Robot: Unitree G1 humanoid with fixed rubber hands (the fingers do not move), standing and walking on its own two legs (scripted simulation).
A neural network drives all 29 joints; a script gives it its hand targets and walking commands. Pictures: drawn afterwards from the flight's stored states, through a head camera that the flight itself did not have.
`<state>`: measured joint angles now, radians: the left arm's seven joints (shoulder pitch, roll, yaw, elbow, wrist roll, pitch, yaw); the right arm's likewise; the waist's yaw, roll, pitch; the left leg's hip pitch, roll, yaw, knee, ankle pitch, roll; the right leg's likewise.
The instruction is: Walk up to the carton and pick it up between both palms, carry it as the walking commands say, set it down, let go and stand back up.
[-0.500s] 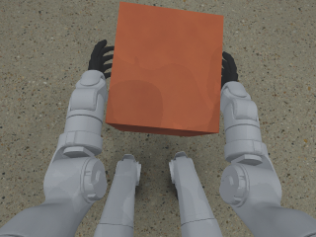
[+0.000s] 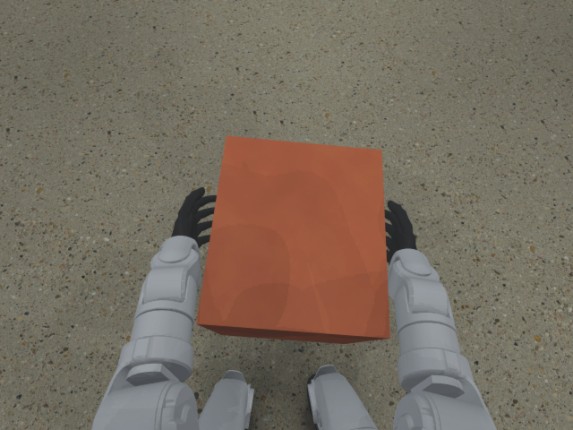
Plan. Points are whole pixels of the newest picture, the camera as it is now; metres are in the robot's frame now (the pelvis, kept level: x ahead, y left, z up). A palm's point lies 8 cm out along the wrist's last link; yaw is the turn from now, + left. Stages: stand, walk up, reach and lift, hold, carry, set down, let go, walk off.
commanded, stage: reach and lift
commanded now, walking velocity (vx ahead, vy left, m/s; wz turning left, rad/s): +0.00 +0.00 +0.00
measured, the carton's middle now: (292, 253) +0.37 -0.02 -0.10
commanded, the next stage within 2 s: none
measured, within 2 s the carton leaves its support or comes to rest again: neither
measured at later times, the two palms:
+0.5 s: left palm (167, 245) +0.34 +0.14 +0.03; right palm (421, 260) +0.31 -0.17 +0.02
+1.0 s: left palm (149, 232) +0.33 +0.14 +0.10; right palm (448, 255) +0.30 -0.18 +0.08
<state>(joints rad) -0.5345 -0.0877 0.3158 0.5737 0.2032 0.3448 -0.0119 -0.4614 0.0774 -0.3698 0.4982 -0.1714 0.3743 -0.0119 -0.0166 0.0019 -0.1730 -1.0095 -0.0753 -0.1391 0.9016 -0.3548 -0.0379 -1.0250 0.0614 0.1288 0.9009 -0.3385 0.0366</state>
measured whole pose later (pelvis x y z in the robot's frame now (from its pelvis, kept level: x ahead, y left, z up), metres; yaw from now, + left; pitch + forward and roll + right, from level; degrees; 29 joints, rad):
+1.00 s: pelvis +0.02 +0.00 +0.07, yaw +0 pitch -2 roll +0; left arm -0.34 -0.11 0.23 0.41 0.24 0.64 -0.03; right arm -0.27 0.10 -0.28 0.35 -0.22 0.65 0.02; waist -0.04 0.01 -0.04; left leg -0.18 -0.04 -0.15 0.43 -0.22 -0.02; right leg -0.18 0.03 0.13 0.41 -0.20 0.02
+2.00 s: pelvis +0.02 +0.00 +0.07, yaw +0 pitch -6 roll +0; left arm -0.21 -0.13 0.20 0.18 0.22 0.74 -0.04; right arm -0.18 0.10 -0.21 0.16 -0.21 0.75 0.03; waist 0.02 0.01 0.02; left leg -0.05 -0.02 -0.14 0.34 -0.19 -0.02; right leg -0.06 0.03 0.12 0.34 -0.18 0.01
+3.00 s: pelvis +0.02 +0.00 +0.07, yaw +0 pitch -6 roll +0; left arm -0.14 -0.13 0.17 0.09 0.20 0.74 -0.03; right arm -0.13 0.11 -0.18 0.09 -0.20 0.76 0.04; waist 0.01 0.01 0.05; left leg -0.05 -0.03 -0.14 0.33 -0.18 -0.02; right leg -0.06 0.02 0.12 0.34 -0.18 0.01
